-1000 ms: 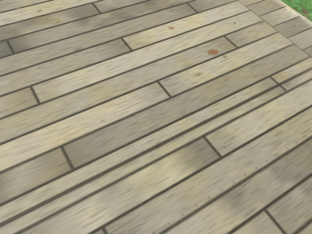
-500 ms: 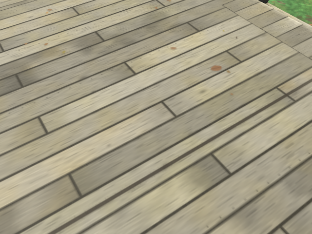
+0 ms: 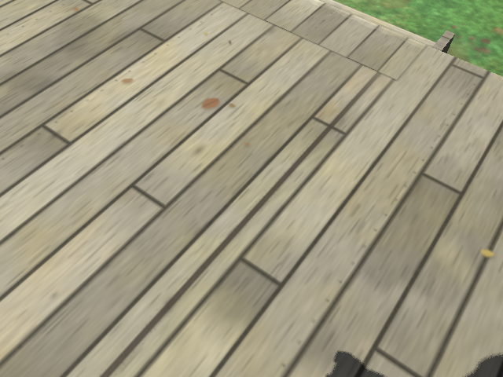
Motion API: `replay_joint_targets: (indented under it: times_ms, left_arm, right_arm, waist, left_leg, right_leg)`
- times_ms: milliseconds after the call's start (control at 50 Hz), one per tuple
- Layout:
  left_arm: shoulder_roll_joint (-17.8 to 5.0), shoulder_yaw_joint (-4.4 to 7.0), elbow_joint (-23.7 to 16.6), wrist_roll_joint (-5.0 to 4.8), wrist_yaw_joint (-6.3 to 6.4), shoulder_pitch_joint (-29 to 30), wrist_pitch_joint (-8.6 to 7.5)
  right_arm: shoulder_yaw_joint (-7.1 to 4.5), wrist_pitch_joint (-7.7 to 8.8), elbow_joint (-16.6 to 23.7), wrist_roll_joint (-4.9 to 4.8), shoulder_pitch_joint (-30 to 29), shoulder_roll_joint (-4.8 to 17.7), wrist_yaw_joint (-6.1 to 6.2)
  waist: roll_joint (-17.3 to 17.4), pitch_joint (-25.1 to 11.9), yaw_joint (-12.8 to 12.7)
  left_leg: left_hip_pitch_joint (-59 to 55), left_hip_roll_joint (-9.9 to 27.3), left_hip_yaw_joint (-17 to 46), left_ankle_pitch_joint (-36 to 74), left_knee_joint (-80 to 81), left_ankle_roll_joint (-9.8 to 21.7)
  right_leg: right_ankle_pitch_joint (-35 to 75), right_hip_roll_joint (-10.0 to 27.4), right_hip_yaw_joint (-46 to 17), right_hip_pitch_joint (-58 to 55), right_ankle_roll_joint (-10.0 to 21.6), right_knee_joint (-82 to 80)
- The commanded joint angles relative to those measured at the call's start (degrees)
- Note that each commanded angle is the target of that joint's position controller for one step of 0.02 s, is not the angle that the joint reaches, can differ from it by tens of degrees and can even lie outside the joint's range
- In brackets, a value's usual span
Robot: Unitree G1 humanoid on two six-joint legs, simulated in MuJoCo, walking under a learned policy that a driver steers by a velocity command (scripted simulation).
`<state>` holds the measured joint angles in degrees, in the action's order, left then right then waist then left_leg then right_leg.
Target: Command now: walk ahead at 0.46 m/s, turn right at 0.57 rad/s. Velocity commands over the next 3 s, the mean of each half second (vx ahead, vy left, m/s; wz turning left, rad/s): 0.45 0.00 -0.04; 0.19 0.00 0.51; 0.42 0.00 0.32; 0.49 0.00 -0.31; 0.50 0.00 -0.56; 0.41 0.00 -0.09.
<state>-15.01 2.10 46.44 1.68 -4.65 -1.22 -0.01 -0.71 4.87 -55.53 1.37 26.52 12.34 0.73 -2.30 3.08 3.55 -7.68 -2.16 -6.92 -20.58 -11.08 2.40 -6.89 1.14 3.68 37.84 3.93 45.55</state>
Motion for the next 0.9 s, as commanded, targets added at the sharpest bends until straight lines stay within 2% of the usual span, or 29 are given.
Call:
replay_joint_targets:
  times_ms: [20,40,60,80,100,120,140,160,180,200,240,300,380,420,480,520,580,600,620,640,660,680,700,720,760,800,840,880,900]
  left_arm:
    - [-2.25,-0.63,-6.19,0.43,0.28,7.18,-0.96]
    - [-3.01,-0.38,-5.19,0.66,0.67,4.06,-1.07]
    - [-4.01,0.11,-3.28,0.62,1.12,-2.43,-1.29]
    - [-5.60,0.94,-0.33,0.74,1.67,-11.38,-1.79]
    - [-8.33,2.15,2.64,1.32,2.63,-20.09,-2.05]
    - [-13.33,3.26,3.00,1.67,3.68,-21.97,-1.93]
    - [-13.82,3.75,2.80,-0.49,3.87,-23.61,-1.21]
    - [-11.63,3.45,2.71,-1.24,4.35,-17.67,-1.06]
    - [-8.45,2.58,2.52,-1.09,4.46,-13.90,-1.54]
    - [-6.17,2.00,2.77,-0.49,4.52,-11.86,-2.34]
    - [-4.02,1.15,3.82,-0.45,4.67,-11.43,-3.93]
    - [-4.56,1.15,5.61,-0.56,4.47,-14.48,-5.65]
    - [-3.87,0.69,6.85,-0.66,4.70,-18.08,-6.01]
    - [-3.15,0.09,7.12,-0.87,5.01,-17.85,-6.14]
    - [-3.41,-0.40,8.03,-1.28,5.97,-20.04,-5.94]
    - [-4.21,-0.41,8.74,-1.17,6.70,-21.58,-5.45]
    - [-6.71,0.41,7.84,-1.02,7.88,-19.20,-4.40]
    - [-7.09,0.63,7.19,-1.11,7.91,-17.99,-4.06]
    - [-7.79,0.99,5.99,-1.75,7.53,-15.80,-3.95]
    - [-1.04,-0.35,3.53,-1.10,6.79,-22.33,-4.20]
    - [-3.09,0.06,3.25,-1.56,6.79,-24.10,-3.30]
    - [-4.60,0.24,2.68,-0.91,6.75,-21.34,-2.93]
    - [-4.99,0.41,1.53,-0.67,6.64,-17.56,-2.82]
    - [-5.26,0.68,0.95,-0.11,6.68,-15.44,-2.36]
    - [-4.07,0.60,0.72,0.62,6.77,-16.83,0.10]
    - [-2.71,0.39,0.28,0.26,6.83,-17.69,1.23]
    - [-3.03,0.55,-0.79,0.45,6.38,-16.24,1.41]
    - [-4.11,0.90,-2.41,0.96,5.90,-12.29,1.49]
    - [-4.60,1.07,-3.14,0.96,5.77,-10.48,1.46]
  right_arm:
    - [-1.83,0.68,1.34,-0.04,0.39,10.54,0.72]
    - [-1.83,0.52,0.46,-0.12,1.06,10.79,1.11]
    - [-1.77,0.15,-0.10,-0.05,1.15,11.05,1.38]
    - [-1.71,-0.06,-0.03,-0.13,0.36,11.28,1.31]
    - [-1.45,0.00,0.71,-0.15,-1.22,10.99,0.88]
    - [0.05,0.15,2.72,-0.21,2.78,3.34,-0.17]
    - [-1.46,0.04,3.21,-1.17,2.88,8.72,-0.16]
    - [-2.01,0.32,4.90,-1.21,-3.57,10.71,-0.15]
    - [-1.62,0.77,5.30,-1.43,-5.65,9.45,-0.49]
    - [-1.56,0.45,4.28,-1.22,-5.30,8.24,-0.66]
    - [-1.23,-1.73,2.46,0.02,-1.84,5.66,-1.34]
    - [-1.79,-3.26,2.52,0.17,-3.41,4.77,-2.26]
    - [-2.18,-3.39,5.37,-0.08,-12.38,4.78,-2.79]
    - [-1.75,-3.00,6.37,-0.07,-14.97,3.71,-2.92]
    - [-0.66,-2.88,8.11,0.17,-19.92,1.86,-3.16]
    - [-0.41,-2.94,8.56,0.46,-20.13,1.97,-3.12]
    - [-1.45,-2.73,6.34,1.22,-10.41,5.03,-2.64]
    - [-2.23,-2.08,5.00,1.60,-5.03,6.79,-2.38]
    - [-3.20,-1.28,4.07,2.02,-0.04,9.11,-1.90]
    - [-4.78,-1.47,4.92,1.34,-2.82,15.95,-1.25]
    - [-5.51,-2.11,5.65,-1.20,-0.37,16.91,-1.22]
    - [-5.43,-3.16,7.65,-2.02,-5.87,14.71,-0.75]
    - [-4.47,-4.05,8.66,-1.87,-10.57,11.18,-0.44]
    - [-3.83,-4.54,8.89,-1.48,-12.65,8.81,-0.33]
    - [-3.59,-4.72,9.02,-1.08,-13.17,7.95,-0.25]
    - [-4.22,-4.29,9.20,-0.57,-13.02,9.83,-0.57]
    - [-4.70,-4.36,9.56,-0.63,-12.75,10.80,-0.67]
    - [-5.08,-4.85,9.99,-0.63,-12.48,11.27,-0.62]
    - [-5.26,-5.01,10.14,-0.57,-11.96,11.50,-0.64]
  waist:
    - [8.60,1.76,-1.33]
    - [9.51,-0.34,-2.90]
    - [10.19,-3.62,-5.83]
    - [10.27,-7.98,-9.40]
    - [7.57,-11.43,-13.42]
    - [-6.78,-17.72,-9.26]
    - [-4.22,-25.22,-10.52]
    - [0.78,-14.52,-8.94]
    - [1.64,-7.30,-7.32]
    - [4.20,-3.50,-4.84]
    - [3.58,-1.70,-1.75]
    - [1.26,0.18,-1.31]
    - [-0.27,2.92,-3.36]
    - [-0.16,3.41,-3.11]
    - [-0.82,2.31,-4.74]
    - [-1.75,0.90,-5.04]
    - [-4.67,-4.24,-0.76]
    - [-4.20,-6.94,1.77]
    - [-0.17,-9.64,5.48]
    - [14.15,-14.76,-1.64]
    - [9.82,-24.76,0.18]
    - [4.04,-19.32,-0.45]
    - [2.39,-10.39,-1.69]
    - [0.29,-5.92,-3.17]
    - [2.01,-5.03,-4.67]
    - [3.07,-6.99,-5.20]
    - [4.72,-8.76,-4.77]
    - [7.66,-7.54,-3.30]
    - [8.71,-6.43,-2.56]
  left_leg:
    - [3.28,13.88,0.40,60.82,-4.15,2.19]
    - [2.77,14.43,-0.18,69.90,-9.30,1.92]
    - [2.87,15.20,-0.16,74.55,-17.13,2.07]
    - [6.14,15.45,-0.47,70.56,-26.81,2.25]
    - [16.48,14.04,-1.88,56.06,-40.39,2.10]
    - [35.72,6.45,-2.67,-1.68,-61.86,0.56]
    - [42.64,0.87,6.66,-8.37,-74.09,0.34]
    - [46.85,4.88,9.03,-0.72,-71.86,0.82]
    - [45.44,6.21,8.51,2.17,-67.93,1.10]
    - [42.04,7.69,9.07,3.10,-63.90,1.06]
    - [35.29,8.37,10.05,3.34,-59.08,0.55]
    - [37.98,8.00,9.98,6.86,-54.62,0.52]
    - [46.14,7.49,9.68,16.35,-46.76,-0.13]
    - [44.37,6.30,7.20,20.03,-39.94,-0.54]
    - [40.08,4.12,1.37,23.73,-30.34,-0.09]
    - [37.99,1.94,-0.87,21.82,-26.87,0.90]
    - [27.86,-2.20,-1.03,13.46,-24.07,4.06]
    - [21.96,-2.42,0.92,15.76,-19.14,5.65]
    - [14.04,1.26,5.71,30.45,-12.04,8.51]
    - [-3.05,18.76,24.02,76.28,-23.25,15.57]
    - [-8.27,25.15,36.86,78.23,-19.19,24.57]
    - [-0.44,23.30,33.56,62.20,-14.48,23.86]
    - [8.97,20.12,30.32,49.47,-10.19,21.28]
    - [14.95,16.96,27.81,43.31,-7.67,18.49]
    - [21.97,12.77,23.52,39.42,-5.78,15.39]
    - [23.02,10.59,21.98,39.98,-6.33,14.02]
    - [22.80,8.81,23.50,22.42,-4.15,12.88]
    - [22.57,7.62,27.49,-0.32,-0.77,12.07]
    - [22.03,7.84,29.70,-5.67,0.49,11.88]
  right_leg:
    - [-0.16,-4.24,6.43,-6.97,2.36,-8.71]
    - [-2.21,-6.03,6.87,-11.80,3.66,-9.53]
    - [-3.35,-7.41,5.94,-18.51,5.26,-10.66]
    - [-1.43,-7.95,3.80,-29.11,7.18,-14.28]
    - [-2.98,-3.81,-2.10,-42.69,9.48,-17.20]
    - [-0.10,15.33,-26.34,-59.10,15.02,-16.76]
    - [-3.81,21.82,-46.10,-61.45,21.02,-25.20]
    - [-5.55,19.07,-35.42,-52.82,18.01,-28.55]
    - [-1.55,17.06,-28.51,-43.13,16.31,-31.28]
    - [4.04,14.50,-23.03,-36.27,13.79,-33.00]
    - [8.57,11.41,-15.00,-28.32,11.03,-35.56]
    - [10.04,9.63,-9.13,-27.52,8.63,-38.14]
    - [13.19,8.12,-3.25,-30.65,4.77,-39.53]
    - [27.59,7.42,1.13,-30.93,3.28,-37.11]
    - [39.63,7.26,5.02,-33.42,1.60,-32.73]
    - [46.26,8.03,5.86,-37.51,1.01,-28.32]
    - [56.97,9.79,6.04,-39.11,0.30,-13.17]
    - [50.51,9.83,5.83,-37.58,0.16,-3.66]
    - [32.66,6.22,7.46,-31.88,-0.97,12.35]
    - [-28.41,-2.64,6.66,-12.38,-3.12,31.33]
    - [-29.54,-5.63,-4.28,-5.72,-3.64,41.25]
    - [-23.57,-1.95,-6.97,-3.81,-3.66,39.93]
    - [-20.38,-0.37,-6.31,-2.80,-3.96,35.71]
    - [-18.92,0.79,-6.38,-3.45,-4.39,31.44]
    - [-16.64,1.00,-5.80,-8.73,-5.43,25.50]
    - [-14.76,0.30,-5.48,-10.15,-6.17,22.52]
    - [-12.35,1.11,-5.83,-9.33,-6.84,18.26]
    - [-10.82,1.70,-6.22,-6.51,-7.54,13.88]
    - [-10.47,1.70,-6.35,-4.95,-7.94,11.85]
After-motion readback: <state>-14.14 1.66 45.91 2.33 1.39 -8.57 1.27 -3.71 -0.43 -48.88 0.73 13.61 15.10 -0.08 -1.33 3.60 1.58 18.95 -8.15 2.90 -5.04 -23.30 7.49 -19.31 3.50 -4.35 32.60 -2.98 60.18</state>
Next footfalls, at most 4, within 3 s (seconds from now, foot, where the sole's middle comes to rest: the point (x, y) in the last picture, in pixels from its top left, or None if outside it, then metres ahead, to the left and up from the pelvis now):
0.10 right None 0.21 -0.07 -0.77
0.62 left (218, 364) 0.48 0.06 -0.77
1.18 right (284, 336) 0.55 -0.12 -0.77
1.64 left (169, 284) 0.71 0.19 -0.77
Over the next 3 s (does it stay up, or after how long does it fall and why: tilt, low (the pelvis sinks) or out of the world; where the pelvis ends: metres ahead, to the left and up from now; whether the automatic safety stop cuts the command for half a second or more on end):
stays up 1.32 0.19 0.02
